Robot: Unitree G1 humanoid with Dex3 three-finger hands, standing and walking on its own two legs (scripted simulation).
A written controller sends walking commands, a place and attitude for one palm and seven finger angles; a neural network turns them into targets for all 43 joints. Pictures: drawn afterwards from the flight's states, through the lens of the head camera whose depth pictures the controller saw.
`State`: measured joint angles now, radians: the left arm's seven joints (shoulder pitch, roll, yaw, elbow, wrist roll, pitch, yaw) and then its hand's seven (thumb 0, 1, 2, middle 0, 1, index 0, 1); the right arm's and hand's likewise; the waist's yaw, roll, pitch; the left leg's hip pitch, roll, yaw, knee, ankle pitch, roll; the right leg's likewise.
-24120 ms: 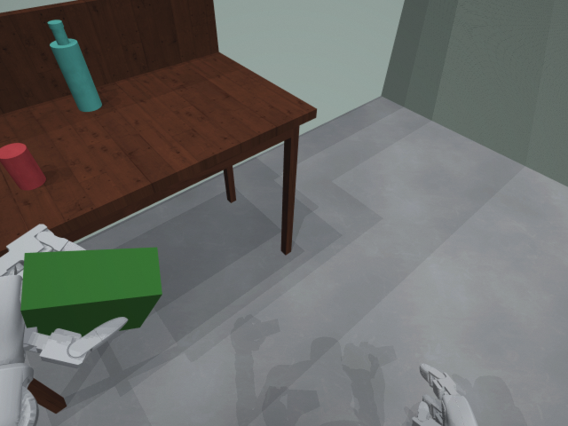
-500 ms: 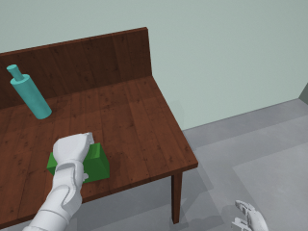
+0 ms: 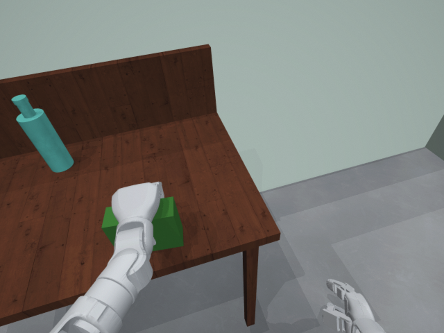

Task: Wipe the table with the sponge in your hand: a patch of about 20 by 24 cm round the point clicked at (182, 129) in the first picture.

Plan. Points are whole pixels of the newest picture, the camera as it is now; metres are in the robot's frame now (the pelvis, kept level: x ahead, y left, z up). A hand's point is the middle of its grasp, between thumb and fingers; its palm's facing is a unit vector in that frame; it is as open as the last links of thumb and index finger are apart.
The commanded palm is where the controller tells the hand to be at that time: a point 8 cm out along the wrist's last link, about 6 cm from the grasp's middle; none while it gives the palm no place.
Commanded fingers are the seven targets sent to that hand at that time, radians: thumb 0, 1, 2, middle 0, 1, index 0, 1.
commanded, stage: wipe forward along the third lane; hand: left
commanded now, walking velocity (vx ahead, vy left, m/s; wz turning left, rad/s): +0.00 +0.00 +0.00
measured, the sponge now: (148, 232) +0.32 +0.21 -0.01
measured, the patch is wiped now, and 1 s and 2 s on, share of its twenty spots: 0.70 0.70 0.75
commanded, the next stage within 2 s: wipe back along the third lane in 1.54 s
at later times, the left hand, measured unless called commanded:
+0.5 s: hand (148, 200) +0.37 +0.21 +0.04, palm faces -0.08 -0.01 -1.00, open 9.5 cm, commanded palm +0.36 +0.22 +0.07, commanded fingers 0.00 0.10 1.30 -1.20 -1.60 -1.20 -1.60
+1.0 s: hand (146, 182) +0.42 +0.24 +0.04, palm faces -0.10 +0.00 -0.99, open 9.5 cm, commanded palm +0.41 +0.24 +0.07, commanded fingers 0.00 0.10 1.30 -1.20 -1.60 -1.20 -1.60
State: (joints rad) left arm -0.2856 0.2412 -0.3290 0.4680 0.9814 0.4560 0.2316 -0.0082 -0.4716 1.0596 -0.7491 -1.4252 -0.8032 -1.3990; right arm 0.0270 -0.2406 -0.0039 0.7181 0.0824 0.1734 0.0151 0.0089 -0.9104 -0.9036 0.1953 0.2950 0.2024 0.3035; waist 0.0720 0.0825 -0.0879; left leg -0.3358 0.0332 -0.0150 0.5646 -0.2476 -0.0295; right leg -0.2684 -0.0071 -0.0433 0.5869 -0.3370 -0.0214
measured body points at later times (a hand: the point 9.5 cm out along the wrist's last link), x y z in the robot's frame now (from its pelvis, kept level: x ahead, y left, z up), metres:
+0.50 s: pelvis -0.01 -0.02 -0.01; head -0.01 -0.05 +0.44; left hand +0.37 +0.21 +0.09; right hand +0.12 -0.28 -0.14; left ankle +0.03 +0.14 -0.73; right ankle -0.02 -0.11 -0.73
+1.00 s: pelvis -0.01 -0.02 -0.01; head +0.02 -0.04 +0.43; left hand +0.42 +0.23 +0.09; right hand +0.06 -0.30 -0.15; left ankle +0.03 +0.14 -0.73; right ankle -0.02 -0.11 -0.73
